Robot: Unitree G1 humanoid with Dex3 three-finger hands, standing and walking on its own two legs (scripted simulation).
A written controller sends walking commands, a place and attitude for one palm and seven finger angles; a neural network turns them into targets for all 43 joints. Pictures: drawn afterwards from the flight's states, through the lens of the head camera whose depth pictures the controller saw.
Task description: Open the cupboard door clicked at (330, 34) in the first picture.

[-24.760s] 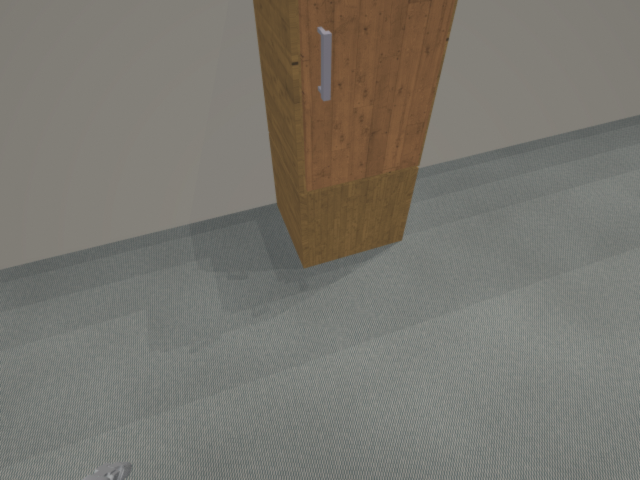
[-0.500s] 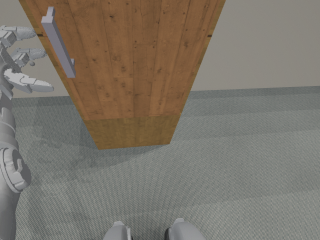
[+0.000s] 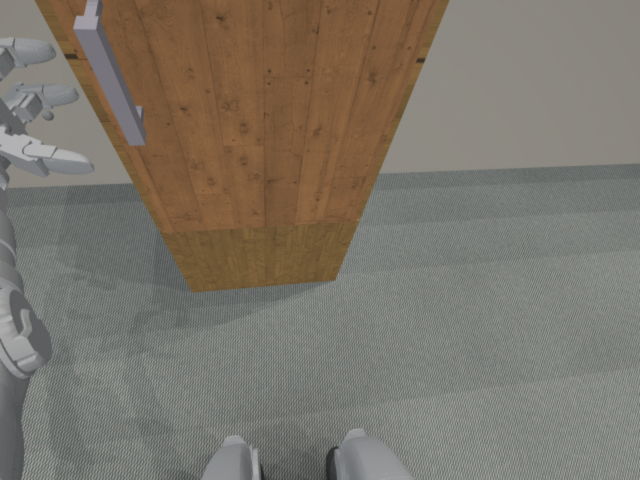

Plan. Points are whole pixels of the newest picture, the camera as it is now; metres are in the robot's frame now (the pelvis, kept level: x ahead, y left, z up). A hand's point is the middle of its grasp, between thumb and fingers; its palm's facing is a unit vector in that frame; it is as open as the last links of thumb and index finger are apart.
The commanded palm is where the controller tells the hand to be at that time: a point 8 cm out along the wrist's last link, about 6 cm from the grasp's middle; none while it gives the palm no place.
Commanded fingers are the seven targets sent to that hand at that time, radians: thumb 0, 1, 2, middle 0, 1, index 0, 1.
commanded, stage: slide the fingers in behind the handle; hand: left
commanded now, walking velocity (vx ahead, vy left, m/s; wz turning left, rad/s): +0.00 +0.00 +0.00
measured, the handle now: (118, 78) +0.56 +0.19 +0.12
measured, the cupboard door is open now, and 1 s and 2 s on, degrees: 0 0 0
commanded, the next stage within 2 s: close the thumb around the handle in 1.68 s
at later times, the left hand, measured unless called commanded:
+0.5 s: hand (74, 115) +0.51 +0.23 +0.11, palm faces +0.06 -1.00 +0.01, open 14.2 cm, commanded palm +0.49 +0.26 +0.11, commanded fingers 0.00 -0.50 0.30 -0.30 -1.20 -0.30 -1.20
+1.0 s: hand (122, 116) +0.51 +0.18 +0.11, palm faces +0.02 -1.00 +0.01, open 13.9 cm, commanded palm +0.49 +0.23 +0.11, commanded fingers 0.00 -0.50 0.30 -0.30 -1.20 -0.30 -1.20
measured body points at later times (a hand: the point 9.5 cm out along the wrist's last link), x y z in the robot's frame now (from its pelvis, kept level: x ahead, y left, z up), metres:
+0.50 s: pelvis +0.00 +0.00 +0.00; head +0.12 +0.02 +0.44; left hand +0.50 +0.28 +0.11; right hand +0.00 -0.27 -0.11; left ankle +0.00 +0.09 -0.68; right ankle +0.00 -0.14 -0.68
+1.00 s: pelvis +0.00 -0.02 +0.00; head +0.11 +0.00 +0.44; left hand +0.50 +0.24 +0.11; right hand +0.00 -0.28 -0.11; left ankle +0.00 +0.09 -0.68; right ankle +0.00 -0.14 -0.68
